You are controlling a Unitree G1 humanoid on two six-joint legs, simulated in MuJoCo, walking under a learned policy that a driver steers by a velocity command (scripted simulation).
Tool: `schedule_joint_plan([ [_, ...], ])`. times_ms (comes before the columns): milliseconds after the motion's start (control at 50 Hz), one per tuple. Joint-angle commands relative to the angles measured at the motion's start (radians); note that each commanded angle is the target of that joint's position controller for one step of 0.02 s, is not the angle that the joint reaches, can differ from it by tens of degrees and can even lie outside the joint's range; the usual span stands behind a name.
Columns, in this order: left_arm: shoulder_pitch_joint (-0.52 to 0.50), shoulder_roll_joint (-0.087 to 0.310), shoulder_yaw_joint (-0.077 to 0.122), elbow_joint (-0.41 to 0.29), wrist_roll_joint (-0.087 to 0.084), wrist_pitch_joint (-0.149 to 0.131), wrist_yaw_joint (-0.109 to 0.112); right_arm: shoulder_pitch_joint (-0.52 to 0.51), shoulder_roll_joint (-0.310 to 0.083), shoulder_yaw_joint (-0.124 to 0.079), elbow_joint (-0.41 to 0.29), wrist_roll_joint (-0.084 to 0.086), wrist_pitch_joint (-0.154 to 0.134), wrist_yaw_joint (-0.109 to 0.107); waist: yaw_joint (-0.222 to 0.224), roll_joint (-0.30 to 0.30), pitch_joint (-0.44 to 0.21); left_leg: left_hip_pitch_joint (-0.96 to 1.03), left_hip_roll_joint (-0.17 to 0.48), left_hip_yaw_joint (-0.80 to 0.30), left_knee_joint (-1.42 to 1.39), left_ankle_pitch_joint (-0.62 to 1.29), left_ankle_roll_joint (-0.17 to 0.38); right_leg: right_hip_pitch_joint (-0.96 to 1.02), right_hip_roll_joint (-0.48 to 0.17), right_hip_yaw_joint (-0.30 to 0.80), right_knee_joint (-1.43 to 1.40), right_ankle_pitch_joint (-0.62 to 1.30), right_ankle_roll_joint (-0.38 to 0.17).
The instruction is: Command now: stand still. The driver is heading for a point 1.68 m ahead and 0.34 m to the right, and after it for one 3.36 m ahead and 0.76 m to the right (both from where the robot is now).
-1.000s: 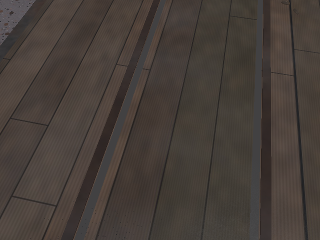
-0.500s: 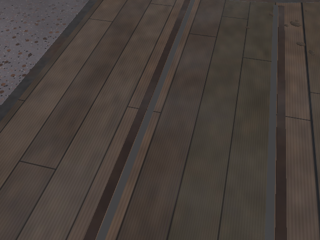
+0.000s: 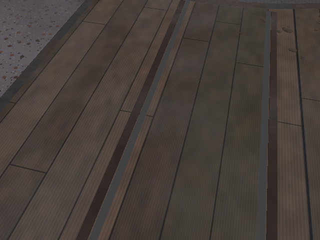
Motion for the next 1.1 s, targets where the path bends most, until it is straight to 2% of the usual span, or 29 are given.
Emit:
schedule_joint_plan([
  [20,-0.012,0.113,0.017,-0.025,0.000,-0.007,0.005,0.014,-0.112,-0.016,-0.018,-0.001,-0.010,-0.004,0.002,0.003,-0.039,-0.078,0.056,-0.044,-0.094,0.204,0.018,0.078,-0.036,0.031,-0.052,0.195,-0.029],
  [560,0.093,0.082,0.001,0.038,-0.001,-0.005,0.016,0.104,-0.072,0.007,0.043,0.001,-0.021,-0.007,0.003,0.006,-0.006,-0.112,0.048,-0.028,-0.123,0.130,0.016,0.049,-0.023,0.029,-0.068,0.129,-0.026],
  [1100,0.157,0.053,-0.006,0.041,-0.005,-0.003,0.020,0.188,-0.040,0.012,0.045,0.004,-0.025,-0.011,0.002,0.005,0.006,-0.122,0.043,-0.016,-0.112,0.145,0.013,0.039,-0.018,0.030,-0.059,0.140,-0.031],
])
